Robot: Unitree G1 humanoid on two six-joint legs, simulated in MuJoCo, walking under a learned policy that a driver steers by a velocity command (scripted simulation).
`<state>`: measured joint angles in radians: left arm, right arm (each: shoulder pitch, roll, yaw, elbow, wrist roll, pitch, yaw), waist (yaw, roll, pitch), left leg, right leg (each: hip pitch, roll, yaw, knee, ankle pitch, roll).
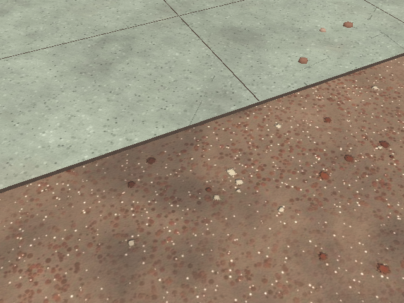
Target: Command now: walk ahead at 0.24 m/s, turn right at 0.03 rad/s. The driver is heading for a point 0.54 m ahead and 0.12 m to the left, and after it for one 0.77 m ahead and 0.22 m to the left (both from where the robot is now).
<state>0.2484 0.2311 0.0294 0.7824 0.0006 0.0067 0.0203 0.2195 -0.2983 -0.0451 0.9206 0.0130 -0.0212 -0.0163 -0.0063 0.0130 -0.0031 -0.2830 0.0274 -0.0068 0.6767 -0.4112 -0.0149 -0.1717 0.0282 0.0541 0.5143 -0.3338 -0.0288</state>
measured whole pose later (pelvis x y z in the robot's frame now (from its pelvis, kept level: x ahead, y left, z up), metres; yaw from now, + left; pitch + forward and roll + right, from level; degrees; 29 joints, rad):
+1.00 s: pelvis +0.47 +0.01 +0.01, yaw +9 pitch +0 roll -3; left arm 0.30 0.27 0.06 0.92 0.01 -0.10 0.00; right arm 0.16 -0.28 -0.06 0.80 0.02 -0.04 0.01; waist 0.06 0.04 0.03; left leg -0.69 0.13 -0.06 0.76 0.04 0.01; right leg 0.04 0.06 -0.20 0.19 -0.23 -0.04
